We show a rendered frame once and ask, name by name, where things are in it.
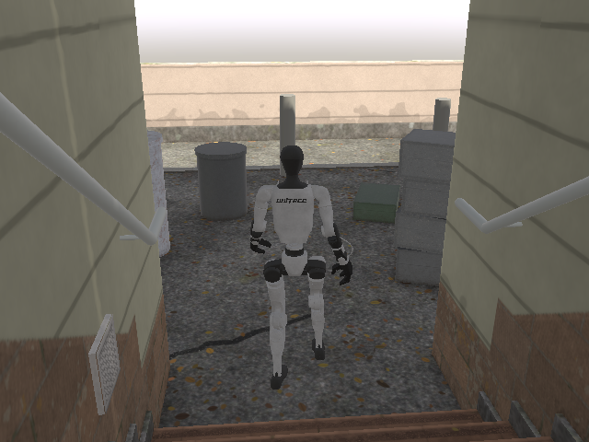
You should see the left robot forearm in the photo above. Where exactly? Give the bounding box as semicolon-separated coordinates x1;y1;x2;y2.
250;219;263;245

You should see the left robot upper arm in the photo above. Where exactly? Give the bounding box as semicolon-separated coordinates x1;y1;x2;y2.
252;185;274;232

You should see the right robot upper arm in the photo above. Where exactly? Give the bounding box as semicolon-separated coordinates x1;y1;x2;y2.
311;185;336;238

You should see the robot left foot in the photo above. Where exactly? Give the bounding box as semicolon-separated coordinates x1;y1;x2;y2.
271;365;288;390

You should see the left robot hand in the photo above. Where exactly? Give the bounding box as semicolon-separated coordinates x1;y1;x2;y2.
250;238;271;254

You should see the right robot hand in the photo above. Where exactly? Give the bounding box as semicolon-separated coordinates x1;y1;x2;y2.
331;260;352;285

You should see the right robot forearm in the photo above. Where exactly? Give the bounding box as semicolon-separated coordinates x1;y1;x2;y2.
328;223;349;265

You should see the robot right foot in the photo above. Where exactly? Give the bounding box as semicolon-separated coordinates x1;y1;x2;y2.
312;338;325;360

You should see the robot foot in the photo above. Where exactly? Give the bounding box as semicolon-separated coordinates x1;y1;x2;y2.
312;338;325;360
271;365;288;390

